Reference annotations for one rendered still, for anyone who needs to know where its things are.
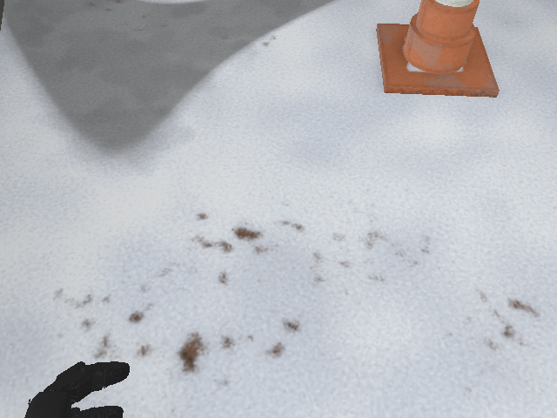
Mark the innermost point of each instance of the left robot hand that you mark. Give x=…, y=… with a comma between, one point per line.
x=72, y=385

